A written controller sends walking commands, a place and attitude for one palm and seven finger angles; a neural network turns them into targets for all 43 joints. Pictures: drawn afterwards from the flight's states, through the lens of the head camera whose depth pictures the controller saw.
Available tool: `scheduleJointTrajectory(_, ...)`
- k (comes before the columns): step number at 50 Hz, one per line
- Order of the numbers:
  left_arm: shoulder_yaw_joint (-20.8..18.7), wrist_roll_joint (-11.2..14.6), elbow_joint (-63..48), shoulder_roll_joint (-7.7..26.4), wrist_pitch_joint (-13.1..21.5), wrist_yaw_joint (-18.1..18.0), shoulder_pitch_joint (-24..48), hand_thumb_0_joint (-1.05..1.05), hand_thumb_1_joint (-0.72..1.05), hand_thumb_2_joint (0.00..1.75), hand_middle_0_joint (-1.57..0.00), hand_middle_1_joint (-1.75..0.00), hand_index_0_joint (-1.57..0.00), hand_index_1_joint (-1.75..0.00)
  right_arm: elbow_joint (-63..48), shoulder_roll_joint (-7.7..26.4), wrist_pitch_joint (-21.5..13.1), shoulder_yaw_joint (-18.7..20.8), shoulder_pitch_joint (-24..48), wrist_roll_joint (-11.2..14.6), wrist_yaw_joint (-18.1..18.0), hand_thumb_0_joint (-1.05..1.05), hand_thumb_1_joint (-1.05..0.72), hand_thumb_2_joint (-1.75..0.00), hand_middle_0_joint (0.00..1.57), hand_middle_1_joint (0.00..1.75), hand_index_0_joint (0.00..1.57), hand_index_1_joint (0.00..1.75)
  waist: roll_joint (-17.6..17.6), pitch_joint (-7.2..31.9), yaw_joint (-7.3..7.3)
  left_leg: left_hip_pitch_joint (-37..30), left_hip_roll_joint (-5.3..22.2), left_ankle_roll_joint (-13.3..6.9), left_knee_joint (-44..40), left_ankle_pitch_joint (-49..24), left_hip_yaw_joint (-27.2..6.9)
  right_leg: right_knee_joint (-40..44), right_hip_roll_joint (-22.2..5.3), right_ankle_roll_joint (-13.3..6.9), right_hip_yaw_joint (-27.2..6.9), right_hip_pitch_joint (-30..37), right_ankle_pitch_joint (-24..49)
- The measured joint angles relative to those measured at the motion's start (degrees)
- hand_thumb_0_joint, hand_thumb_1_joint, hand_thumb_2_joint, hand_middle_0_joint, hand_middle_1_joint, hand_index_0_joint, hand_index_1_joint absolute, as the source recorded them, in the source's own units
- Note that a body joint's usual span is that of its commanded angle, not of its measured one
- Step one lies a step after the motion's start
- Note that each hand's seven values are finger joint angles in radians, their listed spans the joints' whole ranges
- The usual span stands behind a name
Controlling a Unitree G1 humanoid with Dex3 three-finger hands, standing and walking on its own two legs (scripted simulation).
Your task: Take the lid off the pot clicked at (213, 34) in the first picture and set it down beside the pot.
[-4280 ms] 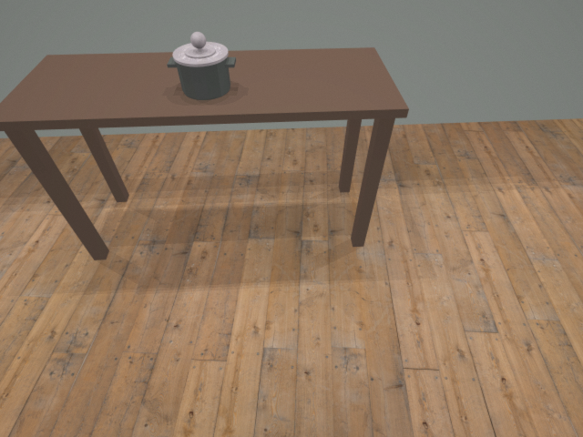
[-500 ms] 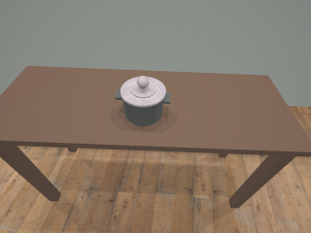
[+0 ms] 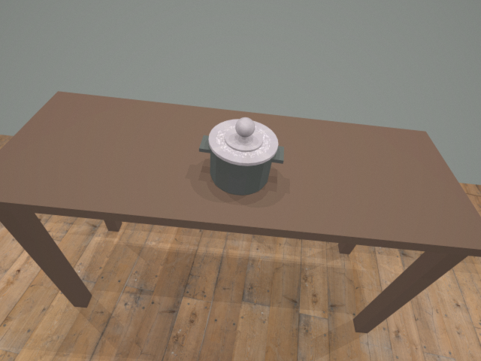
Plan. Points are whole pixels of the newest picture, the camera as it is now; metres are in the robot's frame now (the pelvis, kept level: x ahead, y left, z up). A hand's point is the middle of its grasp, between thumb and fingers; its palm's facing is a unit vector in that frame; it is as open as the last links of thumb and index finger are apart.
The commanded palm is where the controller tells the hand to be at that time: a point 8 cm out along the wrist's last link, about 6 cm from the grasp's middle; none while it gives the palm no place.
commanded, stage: look again from close up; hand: left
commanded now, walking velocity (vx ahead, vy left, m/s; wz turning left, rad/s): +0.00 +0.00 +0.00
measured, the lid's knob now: (245, 127) +0.58 +0.04 +0.09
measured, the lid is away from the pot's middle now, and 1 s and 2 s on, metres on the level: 0.00 0.00 0.00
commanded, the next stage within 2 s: none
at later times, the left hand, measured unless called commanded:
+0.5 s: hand out of the picture -0.09 +0.18 -0.18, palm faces +0.06 -0.99 -0.15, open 7.4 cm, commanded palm none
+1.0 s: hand out of the picture -0.11 +0.17 -0.17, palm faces +0.07 -0.99 -0.12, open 7.4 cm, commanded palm none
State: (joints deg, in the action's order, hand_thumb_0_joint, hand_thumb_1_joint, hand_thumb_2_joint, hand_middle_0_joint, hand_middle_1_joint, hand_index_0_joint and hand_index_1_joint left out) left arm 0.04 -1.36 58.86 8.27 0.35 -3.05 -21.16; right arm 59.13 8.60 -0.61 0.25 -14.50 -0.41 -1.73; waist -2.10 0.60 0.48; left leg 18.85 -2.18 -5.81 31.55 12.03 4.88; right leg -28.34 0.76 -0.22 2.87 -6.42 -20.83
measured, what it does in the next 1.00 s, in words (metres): stands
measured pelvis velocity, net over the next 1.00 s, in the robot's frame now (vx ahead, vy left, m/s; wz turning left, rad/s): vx -0.04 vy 0.03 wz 0.00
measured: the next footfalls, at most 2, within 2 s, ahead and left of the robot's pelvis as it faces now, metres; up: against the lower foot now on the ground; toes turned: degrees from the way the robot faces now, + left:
left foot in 1.68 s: +0.01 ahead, +0.08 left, +0.00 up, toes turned +0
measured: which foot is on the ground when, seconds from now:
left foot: down 0.00-1.00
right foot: down 0.00-1.00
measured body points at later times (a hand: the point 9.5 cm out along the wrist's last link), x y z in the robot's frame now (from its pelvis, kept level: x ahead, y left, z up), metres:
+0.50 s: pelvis -0.02 +0.03 +0.01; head -0.01 +0.06 +0.45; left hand -0.09 +0.24 -0.16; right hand +0.01 -0.21 -0.14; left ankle +0.06 +0.05 -0.73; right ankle -0.06 -0.12 -0.73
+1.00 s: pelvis -0.04 +0.03 +0.01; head -0.04 +0.05 +0.46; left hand -0.11 +0.23 -0.16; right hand -0.03 -0.20 -0.14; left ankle +0.06 +0.05 -0.73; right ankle -0.06 -0.12 -0.73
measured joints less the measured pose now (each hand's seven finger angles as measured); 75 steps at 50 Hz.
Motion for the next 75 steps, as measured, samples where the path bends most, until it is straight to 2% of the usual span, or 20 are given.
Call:
scheduleJointTrajectory(18, 0.0, -0.3, 1.6, 1.2, -0.5, 0.4, -4.1, 0.01, 0.91, 0.9, -0.19, -0.3, -0.2, -0.29, 1.2, -0.1, 0.2, 0.4, -0.7, 0.5, 0.5, 0.0, -0.93, -0.9, 0.2, 0.3, 0.2, 0.3, -0.7, -0.6, 1.03, -1.1, -2.4, -1.7, -7.2, -4.7, 0.9, 2.5, -2.3, 1.4, -0.6, -1.1, 2.6)
scheduleJointTrajectory(42, 0.0, -0.3, 3.5, -0.9, -0.3, 0.6, -4.7, 0.01, 0.91, 0.9, -0.19, -0.3, -0.2, -0.29, 4.0, -0.5, 0.6, 1.0, -2.1, 0.5, 0.4, 0.01, -0.93, -0.9, 0.2, 0.3, 0.2, 0.3, 0.0, 0.2, 1.22, -1.3, -3.1, -1.7, -10.6, -7.6, 1.3, 2.3, -3.0, 1.1, -1.0, -2.7, 3.9)
scheduleJointTrajectory(64, -0.3, -0.3, 4.8, -2.3, -0.6, 0.8, -5.9, 0.01, 0.91, 0.9, -0.19, -0.3, -0.2, -0.29, 5.0, -1.6, 1.0, 1.3, -3.3, 0.5, 0.2, 0.01, -0.92, -0.9, 0.2, 0.3, 0.2, 0.3, 0.7, -0.2, 1.12, -0.3, -3.3, -0.6, -10.9, -6.1, 0.5, 1.1, -2.3, 0.3, -1.8, -4.5, 4.1)
scheduleJointTrajectory(75, -0.7, -0.2, 4.9, -3.3, -0.7, 0.9, -6.2, 0.0, 0.91, 0.9, -0.19, -0.3, -0.2, -0.29, 4.9, -1.6, 1.6, 1.7, -3.0, 0.4, 0.0, 0.01, -0.93, -0.9, 0.2, 0.3, 0.2, 0.3, 1.4, -0.2, 1.18, 0.8, -3.2, 1.7, -10.4, -2.5, -0.2, 0.7, -1.6, 0.0, -2.3, -5.7, 3.4)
